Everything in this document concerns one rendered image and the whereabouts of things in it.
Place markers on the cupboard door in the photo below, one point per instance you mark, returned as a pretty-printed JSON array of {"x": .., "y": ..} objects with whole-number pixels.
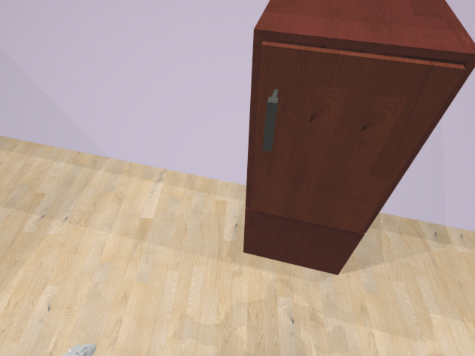
[{"x": 346, "y": 125}]

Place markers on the handle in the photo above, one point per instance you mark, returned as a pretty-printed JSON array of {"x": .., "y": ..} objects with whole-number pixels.
[{"x": 271, "y": 112}]

